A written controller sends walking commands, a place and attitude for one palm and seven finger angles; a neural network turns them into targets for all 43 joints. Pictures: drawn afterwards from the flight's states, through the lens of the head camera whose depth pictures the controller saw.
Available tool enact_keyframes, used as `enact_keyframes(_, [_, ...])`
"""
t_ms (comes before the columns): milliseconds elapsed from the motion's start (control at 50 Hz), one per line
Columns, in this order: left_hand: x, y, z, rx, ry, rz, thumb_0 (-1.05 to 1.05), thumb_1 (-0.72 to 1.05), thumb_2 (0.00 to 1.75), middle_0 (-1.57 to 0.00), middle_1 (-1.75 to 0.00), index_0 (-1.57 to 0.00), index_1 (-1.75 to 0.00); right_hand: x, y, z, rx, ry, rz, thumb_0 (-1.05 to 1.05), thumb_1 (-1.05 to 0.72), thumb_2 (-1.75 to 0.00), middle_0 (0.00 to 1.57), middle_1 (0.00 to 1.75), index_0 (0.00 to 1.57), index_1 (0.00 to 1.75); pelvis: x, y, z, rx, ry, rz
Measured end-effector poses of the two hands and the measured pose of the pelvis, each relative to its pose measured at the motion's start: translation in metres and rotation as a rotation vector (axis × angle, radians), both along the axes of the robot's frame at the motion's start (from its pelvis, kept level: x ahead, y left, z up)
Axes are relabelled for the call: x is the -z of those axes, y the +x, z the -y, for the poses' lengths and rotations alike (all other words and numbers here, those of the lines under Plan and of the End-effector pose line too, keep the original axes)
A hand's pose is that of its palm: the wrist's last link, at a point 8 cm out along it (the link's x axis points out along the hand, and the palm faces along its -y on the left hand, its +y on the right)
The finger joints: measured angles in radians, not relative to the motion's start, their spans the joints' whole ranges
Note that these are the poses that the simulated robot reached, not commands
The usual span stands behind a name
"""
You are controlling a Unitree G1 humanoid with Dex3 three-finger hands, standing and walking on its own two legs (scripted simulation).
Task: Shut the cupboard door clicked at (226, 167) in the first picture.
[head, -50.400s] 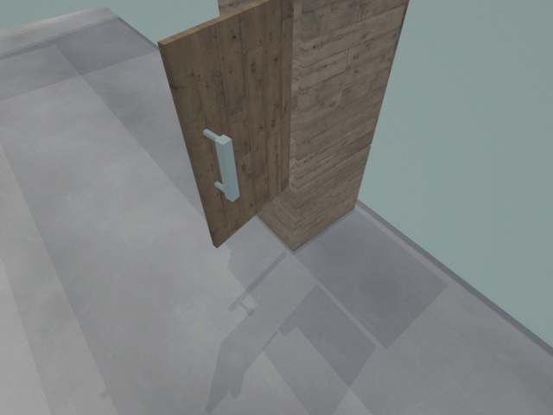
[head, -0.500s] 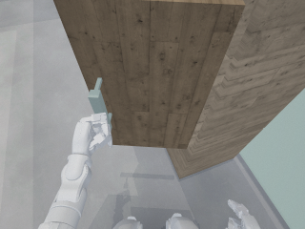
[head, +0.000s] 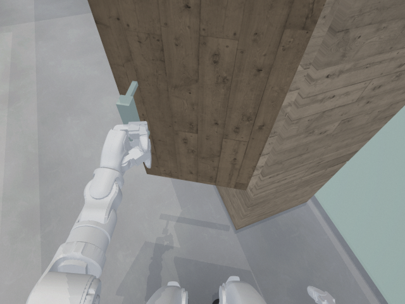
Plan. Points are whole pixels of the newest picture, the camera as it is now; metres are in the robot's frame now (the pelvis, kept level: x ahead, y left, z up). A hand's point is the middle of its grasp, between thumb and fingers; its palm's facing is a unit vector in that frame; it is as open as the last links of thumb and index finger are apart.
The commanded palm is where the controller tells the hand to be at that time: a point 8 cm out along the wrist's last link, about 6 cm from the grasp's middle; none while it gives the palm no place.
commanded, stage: push the door shut along its arc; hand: left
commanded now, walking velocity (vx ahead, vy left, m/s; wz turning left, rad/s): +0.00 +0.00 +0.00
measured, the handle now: (137, 121) +0.48 +0.15 +0.05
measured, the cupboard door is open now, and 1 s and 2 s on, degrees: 59 39 29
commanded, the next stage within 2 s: pull the fist back off the door in 1.34 s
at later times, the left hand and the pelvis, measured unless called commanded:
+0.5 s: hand (161, 125) +0.47 +0.09 +0.05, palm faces -0.27 -0.96 -0.05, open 3.1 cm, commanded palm +0.47 +0.13 +0.05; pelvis -0.01 +0.00 -0.01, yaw -1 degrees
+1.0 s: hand (186, 105) +0.52 +0.04 +0.06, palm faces -0.41 -0.91 -0.03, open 3.1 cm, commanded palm +0.52 +0.08 +0.05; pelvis +0.00 +0.00 -0.02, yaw -2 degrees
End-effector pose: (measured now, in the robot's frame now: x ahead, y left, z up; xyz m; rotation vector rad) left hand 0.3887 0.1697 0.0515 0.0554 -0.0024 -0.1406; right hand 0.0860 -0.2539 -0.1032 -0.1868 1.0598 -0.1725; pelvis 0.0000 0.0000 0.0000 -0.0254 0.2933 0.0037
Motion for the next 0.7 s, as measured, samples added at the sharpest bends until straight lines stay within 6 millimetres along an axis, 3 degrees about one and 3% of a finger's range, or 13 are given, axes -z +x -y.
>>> enact_keyframes(380, [-0.002, 0.059, 0.013, 0.102, 0.0, -0.017, 0.01, 0.9, 0.9, -1.3, -1.5, -1.3, -1.5, 0.01, -0.057, 0.009, 0.062, -0.033, -0.149, 0.01, -0.9, -0.9, 0.2, 0.3, 0.2, 0.3, 0.01, -0.008, -0.002, -0.001, -0.007, -0.06])
enact_keyframes(700, [-0.001, 0.099, 0.037, 0.188, 0.0, -0.044, 0.01, 0.9, 0.9, -1.29, -1.5, -1.29, -1.5, 0.013, -0.082, 0.003, 0.114, -0.03, -0.231, 0.01, -0.9, -0.9, 0.2, 0.3, 0.2, 0.3, 0.016, -0.003, -0.004, 0.01, -0.015, -0.106])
